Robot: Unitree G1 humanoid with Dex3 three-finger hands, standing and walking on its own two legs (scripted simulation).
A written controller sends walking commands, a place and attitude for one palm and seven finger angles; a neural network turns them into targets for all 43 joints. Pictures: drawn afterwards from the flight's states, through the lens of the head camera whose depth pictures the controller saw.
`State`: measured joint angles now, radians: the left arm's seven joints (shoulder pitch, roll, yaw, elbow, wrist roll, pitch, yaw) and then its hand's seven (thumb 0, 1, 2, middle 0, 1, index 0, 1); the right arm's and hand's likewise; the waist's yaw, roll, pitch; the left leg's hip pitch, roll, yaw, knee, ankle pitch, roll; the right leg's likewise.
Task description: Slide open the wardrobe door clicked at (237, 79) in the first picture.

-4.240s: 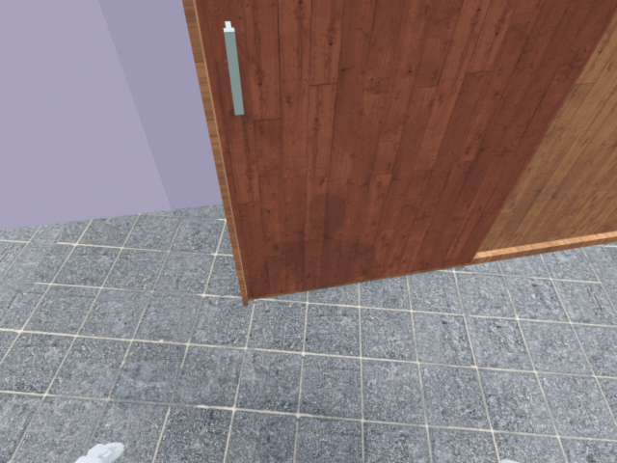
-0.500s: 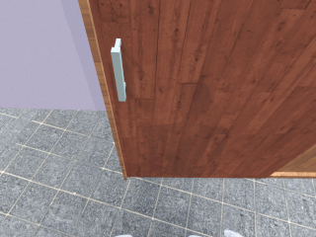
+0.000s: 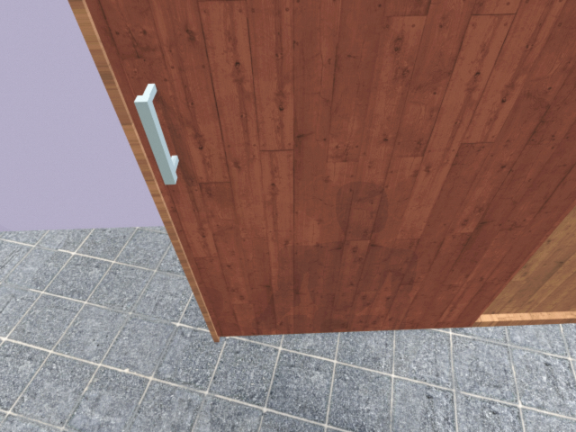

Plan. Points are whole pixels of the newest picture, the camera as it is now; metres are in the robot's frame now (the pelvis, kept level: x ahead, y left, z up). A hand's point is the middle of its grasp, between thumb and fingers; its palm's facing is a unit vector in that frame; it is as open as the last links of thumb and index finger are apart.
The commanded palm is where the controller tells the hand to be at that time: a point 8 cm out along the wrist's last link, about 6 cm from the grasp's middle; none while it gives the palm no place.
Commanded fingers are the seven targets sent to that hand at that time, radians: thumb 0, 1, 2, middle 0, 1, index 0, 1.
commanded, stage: come to a stop and stand still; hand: left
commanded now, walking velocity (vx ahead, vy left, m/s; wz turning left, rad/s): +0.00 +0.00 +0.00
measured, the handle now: (161, 136) +0.52 +0.24 +0.14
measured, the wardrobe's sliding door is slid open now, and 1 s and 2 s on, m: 0.00 0.00 0.00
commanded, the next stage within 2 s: look again from close up in 1.06 s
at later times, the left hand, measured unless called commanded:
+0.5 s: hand out of the picture -0.06 +0.16 -0.17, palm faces +0.07 -0.98 -0.16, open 7.3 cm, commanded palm none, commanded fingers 0.00 0.90 0.90 -0.20 -0.30 -0.20 -0.30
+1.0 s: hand out of the picture +0.01 +0.21 -0.16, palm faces +0.04 -0.97 -0.24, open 7.3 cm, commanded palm none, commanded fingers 0.00 0.90 0.90 -0.20 -0.30 -0.20 -0.30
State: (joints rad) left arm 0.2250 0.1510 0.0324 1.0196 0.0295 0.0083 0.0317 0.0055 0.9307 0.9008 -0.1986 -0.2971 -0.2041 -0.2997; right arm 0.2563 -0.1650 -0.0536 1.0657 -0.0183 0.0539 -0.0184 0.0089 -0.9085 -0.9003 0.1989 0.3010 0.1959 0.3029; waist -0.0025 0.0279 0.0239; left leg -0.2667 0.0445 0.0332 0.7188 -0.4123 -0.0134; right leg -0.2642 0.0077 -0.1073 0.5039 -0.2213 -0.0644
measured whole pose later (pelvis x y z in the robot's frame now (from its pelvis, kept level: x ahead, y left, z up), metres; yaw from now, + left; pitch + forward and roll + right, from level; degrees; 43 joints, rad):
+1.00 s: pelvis -0.02 +0.03 +0.00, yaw +0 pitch -3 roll +1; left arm 0.28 0.16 0.01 1.08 0.02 -0.02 0.04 0.00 0.91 0.90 -0.20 -0.30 -0.20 -0.30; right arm 0.35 -0.15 0.01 1.05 -0.02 -0.02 -0.03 0.02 -0.92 -0.90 0.20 0.30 0.20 0.30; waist 0.00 0.02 -0.02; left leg -0.14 -0.02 0.07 0.47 -0.29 0.03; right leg -0.27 -0.05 -0.08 0.51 -0.19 -0.02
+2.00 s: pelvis -0.03 +0.00 +0.01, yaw +1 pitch -3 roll +1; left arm 0.27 0.17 0.00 1.09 0.02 -0.02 0.03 0.00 0.91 0.90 -0.20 -0.30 -0.20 -0.30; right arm 0.31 -0.16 0.01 1.11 -0.02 -0.01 -0.02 0.01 -0.91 -0.90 0.20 0.30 0.20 0.30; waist 0.00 -0.01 0.05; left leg -0.12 0.01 0.04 0.40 -0.24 -0.01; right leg -0.23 -0.01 -0.11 0.41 -0.14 -0.05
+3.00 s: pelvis -0.01 +0.01 +0.01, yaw +1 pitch -2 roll +0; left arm 0.27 0.17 0.01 1.09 0.02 -0.02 0.03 0.00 0.91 0.90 -0.20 -0.30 -0.20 -0.30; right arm 0.30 -0.15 0.01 1.11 -0.02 -0.02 -0.03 0.01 -0.91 -0.90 0.20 0.30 0.20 0.30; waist 0.01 -0.01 0.04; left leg -0.10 0.00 0.04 0.41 -0.26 0.00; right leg -0.22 -0.02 -0.11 0.42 -0.16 -0.04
